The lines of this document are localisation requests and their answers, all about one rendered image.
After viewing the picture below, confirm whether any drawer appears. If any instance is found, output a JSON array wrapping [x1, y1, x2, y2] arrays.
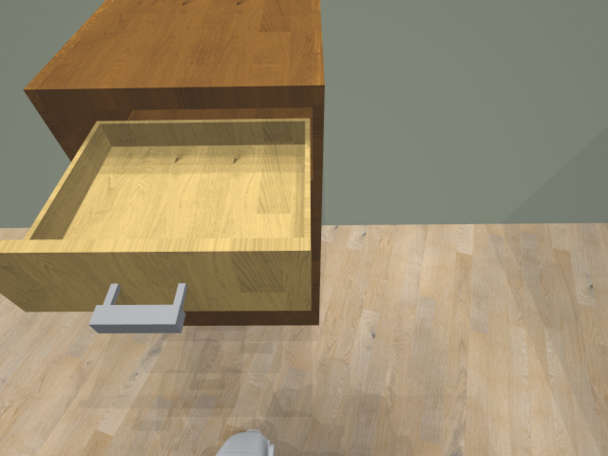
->
[[0, 118, 312, 312]]

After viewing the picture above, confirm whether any left robot thigh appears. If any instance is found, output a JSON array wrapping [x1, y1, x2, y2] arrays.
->
[[215, 432, 275, 456]]

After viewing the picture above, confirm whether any handle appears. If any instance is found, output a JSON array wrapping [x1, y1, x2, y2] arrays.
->
[[88, 283, 187, 333]]

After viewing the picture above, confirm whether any cabinet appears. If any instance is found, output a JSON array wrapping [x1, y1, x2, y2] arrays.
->
[[23, 0, 325, 326]]

